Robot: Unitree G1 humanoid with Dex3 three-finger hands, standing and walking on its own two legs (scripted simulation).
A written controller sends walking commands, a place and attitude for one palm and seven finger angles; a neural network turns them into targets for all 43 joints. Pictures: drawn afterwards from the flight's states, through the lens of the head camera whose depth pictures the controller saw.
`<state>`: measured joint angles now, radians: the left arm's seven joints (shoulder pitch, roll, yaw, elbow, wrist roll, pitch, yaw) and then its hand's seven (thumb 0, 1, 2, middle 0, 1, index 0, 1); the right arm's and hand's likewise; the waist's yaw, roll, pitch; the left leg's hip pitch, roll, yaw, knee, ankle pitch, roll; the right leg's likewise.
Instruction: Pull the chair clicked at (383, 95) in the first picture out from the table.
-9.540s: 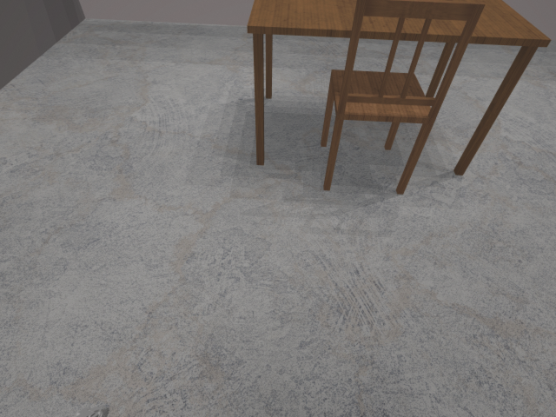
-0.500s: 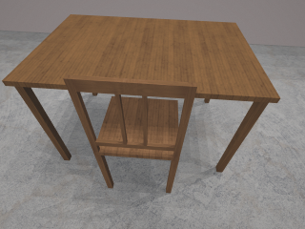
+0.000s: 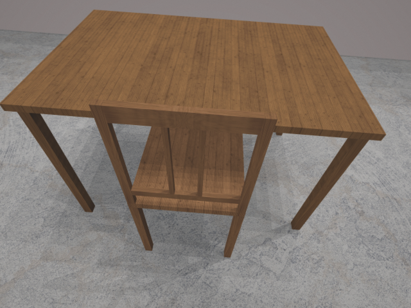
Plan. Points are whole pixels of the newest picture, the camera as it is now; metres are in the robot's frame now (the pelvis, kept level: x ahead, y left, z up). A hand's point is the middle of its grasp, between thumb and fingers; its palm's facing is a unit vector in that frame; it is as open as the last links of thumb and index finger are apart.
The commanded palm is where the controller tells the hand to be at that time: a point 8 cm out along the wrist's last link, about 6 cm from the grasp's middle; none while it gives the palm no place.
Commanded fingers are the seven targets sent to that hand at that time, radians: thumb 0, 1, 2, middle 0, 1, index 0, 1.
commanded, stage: look again from close up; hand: left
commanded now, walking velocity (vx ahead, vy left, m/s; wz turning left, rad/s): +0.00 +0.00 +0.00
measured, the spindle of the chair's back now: (169, 163) +0.49 +0.14 -0.08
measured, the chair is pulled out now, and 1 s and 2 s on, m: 0.00 0.00 0.00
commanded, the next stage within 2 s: shuffle to correct the standing spot in 0.24 s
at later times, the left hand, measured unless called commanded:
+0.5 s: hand out of the picture -0.02 +0.16 -0.18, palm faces +0.01 -0.99 -0.15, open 7.4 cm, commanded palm none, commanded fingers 0.00 0.90 0.90 -0.20 -0.30 -0.20 -0.30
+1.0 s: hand out of the picture +0.02 +0.13 -0.18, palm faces +0.06 -0.98 -0.18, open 7.4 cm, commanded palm none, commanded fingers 0.00 0.90 0.90 -0.20 -0.30 -0.20 -0.30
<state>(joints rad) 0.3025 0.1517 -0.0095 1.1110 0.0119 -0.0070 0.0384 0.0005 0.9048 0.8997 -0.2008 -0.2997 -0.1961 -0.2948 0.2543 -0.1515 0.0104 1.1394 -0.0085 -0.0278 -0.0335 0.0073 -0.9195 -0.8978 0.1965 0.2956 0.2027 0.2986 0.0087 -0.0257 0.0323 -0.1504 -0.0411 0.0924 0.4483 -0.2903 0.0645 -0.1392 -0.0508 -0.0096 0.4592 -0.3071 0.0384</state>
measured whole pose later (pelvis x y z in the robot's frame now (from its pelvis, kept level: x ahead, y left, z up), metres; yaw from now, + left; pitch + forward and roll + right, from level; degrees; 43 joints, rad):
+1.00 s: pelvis +0.03 -0.03 +0.00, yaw +0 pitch +1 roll +0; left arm 0.31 0.13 0.02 1.08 0.02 -0.01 0.05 0.01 0.92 0.90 -0.20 -0.30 -0.20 -0.30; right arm 0.21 -0.16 -0.03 1.08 -0.01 -0.01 -0.06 0.01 -0.92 -0.90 0.20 0.30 0.20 0.30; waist 0.02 -0.02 0.04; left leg -0.15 0.01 0.08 0.50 -0.31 0.01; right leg -0.17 0.00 -0.03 0.56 -0.31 -0.02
